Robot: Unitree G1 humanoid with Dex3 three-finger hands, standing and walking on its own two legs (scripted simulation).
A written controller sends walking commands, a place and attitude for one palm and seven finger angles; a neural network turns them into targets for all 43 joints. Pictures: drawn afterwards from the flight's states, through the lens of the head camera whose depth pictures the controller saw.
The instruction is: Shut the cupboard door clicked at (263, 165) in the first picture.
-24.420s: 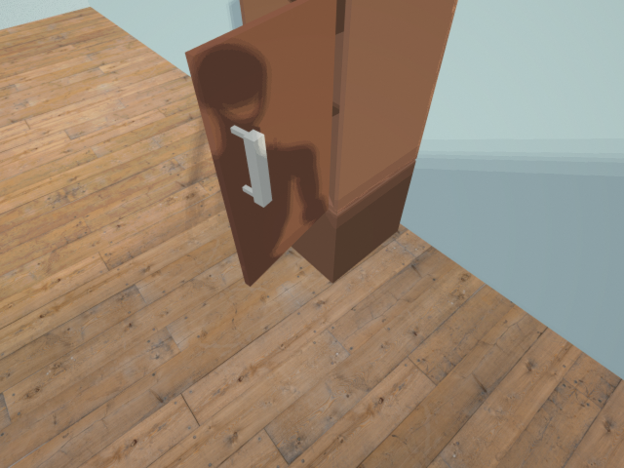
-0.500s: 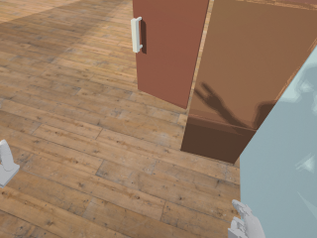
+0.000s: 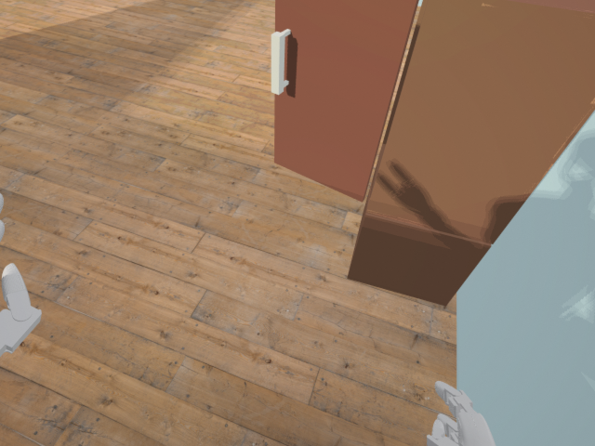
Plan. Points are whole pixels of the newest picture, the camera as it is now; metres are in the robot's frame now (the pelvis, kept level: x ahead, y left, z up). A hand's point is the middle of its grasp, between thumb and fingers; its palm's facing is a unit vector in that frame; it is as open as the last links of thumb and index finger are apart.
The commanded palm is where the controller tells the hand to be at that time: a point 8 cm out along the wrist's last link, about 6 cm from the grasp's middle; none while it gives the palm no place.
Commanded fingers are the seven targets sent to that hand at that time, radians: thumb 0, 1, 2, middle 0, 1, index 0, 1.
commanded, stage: stop stepping back and stand still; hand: left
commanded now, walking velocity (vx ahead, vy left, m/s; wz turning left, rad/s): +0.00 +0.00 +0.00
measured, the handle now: (282, 61) +1.01 +0.11 +0.03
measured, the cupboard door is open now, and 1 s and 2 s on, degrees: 75 75 75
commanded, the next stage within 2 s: let the arm hang, fingers relaxed in 0.08 s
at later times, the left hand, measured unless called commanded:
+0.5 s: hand out of the picture +0.04 +0.16 -0.17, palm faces +0.00 -0.98 -0.18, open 7.1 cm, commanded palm none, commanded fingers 0.00 0.90 0.90 -0.20 -0.30 -0.20 -0.30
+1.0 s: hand out of the picture -0.01 +0.17 -0.17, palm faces +0.02 -0.98 -0.20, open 7.4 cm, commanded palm none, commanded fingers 0.00 0.90 0.90 -0.20 -0.30 -0.20 -0.30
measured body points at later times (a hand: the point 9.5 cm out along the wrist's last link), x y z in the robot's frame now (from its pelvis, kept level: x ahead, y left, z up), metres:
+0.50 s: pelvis -0.02 -0.01 -0.01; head +0.00 +0.00 +0.44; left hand +0.04 +0.21 -0.16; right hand +0.03 -0.27 -0.14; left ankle +0.00 +0.09 -0.74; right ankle +0.02 -0.13 -0.74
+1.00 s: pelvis -0.01 -0.01 +0.00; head +0.00 -0.01 +0.45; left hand -0.01 +0.22 -0.15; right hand -0.02 -0.22 -0.16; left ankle +0.00 +0.09 -0.74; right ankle +0.02 -0.13 -0.74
